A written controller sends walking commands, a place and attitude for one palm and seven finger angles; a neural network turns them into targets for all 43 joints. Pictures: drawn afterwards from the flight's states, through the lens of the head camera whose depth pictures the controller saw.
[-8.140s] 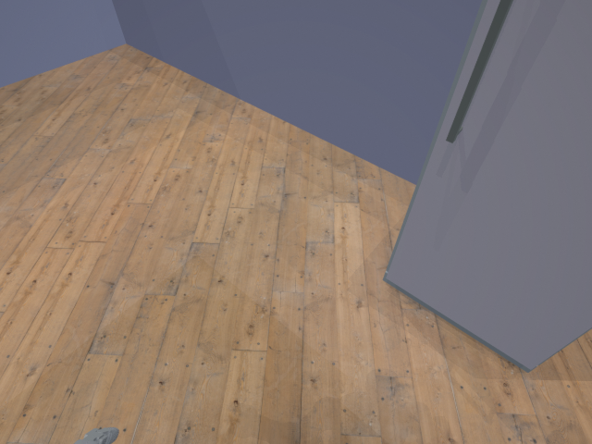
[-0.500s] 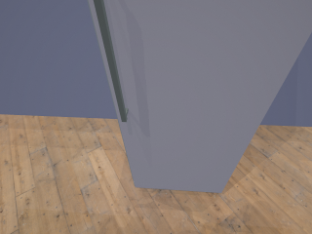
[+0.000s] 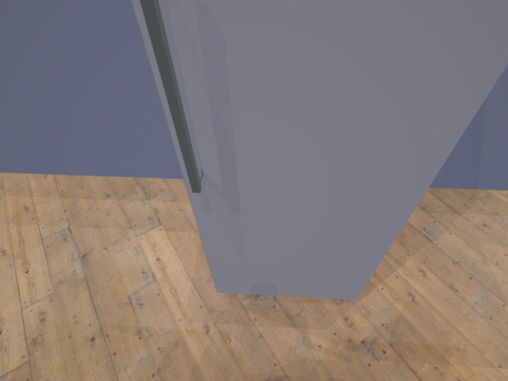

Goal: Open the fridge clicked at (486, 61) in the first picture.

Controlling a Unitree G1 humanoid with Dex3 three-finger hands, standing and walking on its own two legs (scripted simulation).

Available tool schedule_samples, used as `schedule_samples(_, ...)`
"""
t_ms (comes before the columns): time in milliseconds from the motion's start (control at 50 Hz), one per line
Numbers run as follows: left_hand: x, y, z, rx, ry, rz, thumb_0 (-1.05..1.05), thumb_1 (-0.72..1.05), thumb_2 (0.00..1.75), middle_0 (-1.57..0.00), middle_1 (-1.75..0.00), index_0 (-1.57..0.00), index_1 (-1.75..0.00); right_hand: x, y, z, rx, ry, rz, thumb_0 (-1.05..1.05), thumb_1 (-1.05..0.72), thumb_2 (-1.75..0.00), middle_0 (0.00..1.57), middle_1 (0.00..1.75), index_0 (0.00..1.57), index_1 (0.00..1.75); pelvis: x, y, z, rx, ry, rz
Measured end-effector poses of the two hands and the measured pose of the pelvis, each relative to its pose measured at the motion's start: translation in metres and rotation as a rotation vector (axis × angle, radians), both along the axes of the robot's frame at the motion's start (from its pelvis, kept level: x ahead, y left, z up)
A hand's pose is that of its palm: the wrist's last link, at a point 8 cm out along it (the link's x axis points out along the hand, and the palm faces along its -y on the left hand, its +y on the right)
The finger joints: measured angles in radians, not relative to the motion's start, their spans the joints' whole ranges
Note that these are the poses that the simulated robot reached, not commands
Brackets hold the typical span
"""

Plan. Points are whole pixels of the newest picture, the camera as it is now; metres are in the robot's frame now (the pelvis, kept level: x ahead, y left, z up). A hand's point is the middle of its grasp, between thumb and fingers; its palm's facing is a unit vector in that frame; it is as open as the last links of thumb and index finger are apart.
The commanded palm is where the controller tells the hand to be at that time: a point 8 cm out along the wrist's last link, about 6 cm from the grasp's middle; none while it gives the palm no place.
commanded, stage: come to a stop and stand still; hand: left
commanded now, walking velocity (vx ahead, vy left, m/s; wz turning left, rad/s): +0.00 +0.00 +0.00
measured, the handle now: (176, 89) +0.49 +0.15 +0.21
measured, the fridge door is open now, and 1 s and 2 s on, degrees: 0 0 0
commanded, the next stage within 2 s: look again from close up in 0.56 s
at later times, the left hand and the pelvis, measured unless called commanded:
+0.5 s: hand out of the picture +0.03 +0.17 -0.17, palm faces +0.02 -0.98 -0.21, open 7.4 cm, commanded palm none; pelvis +0.03 -0.01 +0.00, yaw +0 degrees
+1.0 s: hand out of the picture +0.04 +0.16 -0.17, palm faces +0.02 -0.98 -0.22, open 7.4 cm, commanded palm none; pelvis +0.03 -0.01 +0.00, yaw +0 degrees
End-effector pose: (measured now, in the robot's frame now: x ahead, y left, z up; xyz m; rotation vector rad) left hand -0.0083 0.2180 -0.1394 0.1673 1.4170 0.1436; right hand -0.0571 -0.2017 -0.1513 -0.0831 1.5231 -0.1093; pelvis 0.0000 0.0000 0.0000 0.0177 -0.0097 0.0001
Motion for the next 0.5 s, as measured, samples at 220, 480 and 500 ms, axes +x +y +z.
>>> schedule_samples(220, 0.014, -0.003, -0.002, 0.001, -0.005, 0.008, 0.02, 0.92, 0.90, -0.20, -0.30, -0.20, -0.30, 0.051, 0.001, -0.003, -0.002, -0.090, 0.011, 0.01, -0.91, -0.90, 0.20, 0.30, 0.20, 0.30, 0.014, -0.003, 0.000, -0.004, -0.004, -0.003)
schedule_samples(480, 0.030, -0.003, -0.002, 0.007, -0.027, 0.013, 0.01, 0.92, 0.90, -0.20, -0.30, -0.20, -0.30, 0.080, -0.019, 0.000, -0.046, -0.129, 0.033, 0.01, -0.92, -0.90, 0.19, 0.30, 0.20, 0.30, 0.025, -0.007, 0.000, -0.005, -0.004, -0.001)
schedule_samples(500, 0.031, -0.002, -0.001, 0.007, -0.028, 0.013, 0.01, 0.92, 0.90, -0.20, -0.30, -0.20, -0.30, 0.081, -0.020, 0.000, -0.047, -0.129, 0.034, 0.01, -0.92, -0.90, 0.19, 0.30, 0.20, 0.30, 0.026, -0.007, 0.000, -0.005, -0.004, -0.001)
